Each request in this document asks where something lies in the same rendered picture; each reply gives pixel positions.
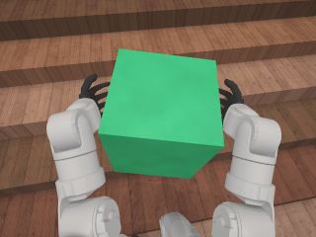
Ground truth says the carton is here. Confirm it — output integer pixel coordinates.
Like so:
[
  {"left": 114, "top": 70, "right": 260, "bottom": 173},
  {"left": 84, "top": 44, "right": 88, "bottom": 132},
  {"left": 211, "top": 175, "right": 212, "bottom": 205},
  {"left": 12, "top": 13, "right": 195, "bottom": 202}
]
[{"left": 98, "top": 48, "right": 225, "bottom": 179}]

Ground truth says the robot right upper arm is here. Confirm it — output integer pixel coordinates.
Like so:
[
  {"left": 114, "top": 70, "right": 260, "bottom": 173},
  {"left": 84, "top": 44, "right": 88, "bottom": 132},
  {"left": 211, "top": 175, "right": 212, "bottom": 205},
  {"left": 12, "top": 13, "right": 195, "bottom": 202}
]
[{"left": 211, "top": 201, "right": 276, "bottom": 237}]

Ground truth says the robot left forearm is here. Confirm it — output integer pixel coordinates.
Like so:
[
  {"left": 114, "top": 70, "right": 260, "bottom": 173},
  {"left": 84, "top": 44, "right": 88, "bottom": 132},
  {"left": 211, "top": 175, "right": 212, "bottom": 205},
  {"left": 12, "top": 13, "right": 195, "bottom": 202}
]
[{"left": 46, "top": 98, "right": 106, "bottom": 236}]

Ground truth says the right robot hand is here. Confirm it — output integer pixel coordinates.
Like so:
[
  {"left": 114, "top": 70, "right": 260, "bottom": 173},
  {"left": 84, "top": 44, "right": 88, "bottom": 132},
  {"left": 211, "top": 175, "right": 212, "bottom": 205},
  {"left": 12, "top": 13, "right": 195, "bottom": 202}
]
[{"left": 218, "top": 79, "right": 244, "bottom": 125}]

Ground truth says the robot right forearm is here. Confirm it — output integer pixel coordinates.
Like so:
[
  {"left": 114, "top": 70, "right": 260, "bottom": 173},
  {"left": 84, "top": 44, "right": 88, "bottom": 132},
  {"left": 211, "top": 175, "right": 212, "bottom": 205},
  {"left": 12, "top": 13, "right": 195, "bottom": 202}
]
[{"left": 223, "top": 103, "right": 281, "bottom": 237}]

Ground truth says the robot left upper arm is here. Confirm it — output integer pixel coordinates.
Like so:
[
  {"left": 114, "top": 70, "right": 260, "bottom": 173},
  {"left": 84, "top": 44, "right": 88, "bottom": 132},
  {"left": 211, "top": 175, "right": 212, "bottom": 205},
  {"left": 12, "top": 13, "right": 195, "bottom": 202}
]
[{"left": 58, "top": 196, "right": 121, "bottom": 237}]

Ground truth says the left robot hand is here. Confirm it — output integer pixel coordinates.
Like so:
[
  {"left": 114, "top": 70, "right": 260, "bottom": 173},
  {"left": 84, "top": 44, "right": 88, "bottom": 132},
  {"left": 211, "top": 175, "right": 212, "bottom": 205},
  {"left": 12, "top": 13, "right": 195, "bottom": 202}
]
[{"left": 79, "top": 73, "right": 111, "bottom": 118}]

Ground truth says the robot right thigh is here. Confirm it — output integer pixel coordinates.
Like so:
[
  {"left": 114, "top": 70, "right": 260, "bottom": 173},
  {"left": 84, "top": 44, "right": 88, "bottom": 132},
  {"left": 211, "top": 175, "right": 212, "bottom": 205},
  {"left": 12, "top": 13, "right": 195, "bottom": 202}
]
[{"left": 159, "top": 211, "right": 200, "bottom": 237}]

